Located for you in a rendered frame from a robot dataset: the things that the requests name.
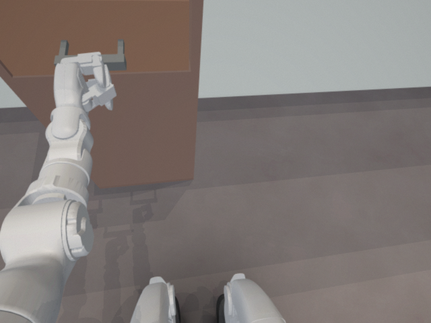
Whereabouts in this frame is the cabinet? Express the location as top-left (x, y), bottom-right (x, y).
top-left (0, 0), bottom-right (203, 189)

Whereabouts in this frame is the left robot hand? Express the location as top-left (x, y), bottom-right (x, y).
top-left (54, 52), bottom-right (117, 115)

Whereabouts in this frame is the left robot thigh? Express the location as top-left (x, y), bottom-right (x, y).
top-left (130, 282), bottom-right (176, 323)

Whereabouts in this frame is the drawer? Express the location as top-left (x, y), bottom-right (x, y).
top-left (0, 0), bottom-right (189, 76)

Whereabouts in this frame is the left robot forearm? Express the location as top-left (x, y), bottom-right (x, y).
top-left (0, 106), bottom-right (94, 262)

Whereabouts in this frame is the handle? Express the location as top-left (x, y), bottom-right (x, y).
top-left (54, 39), bottom-right (127, 71)

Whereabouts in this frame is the right robot shin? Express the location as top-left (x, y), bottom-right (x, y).
top-left (224, 273), bottom-right (245, 323)

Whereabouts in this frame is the robot left upper arm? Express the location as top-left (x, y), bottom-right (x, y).
top-left (0, 199), bottom-right (94, 323)

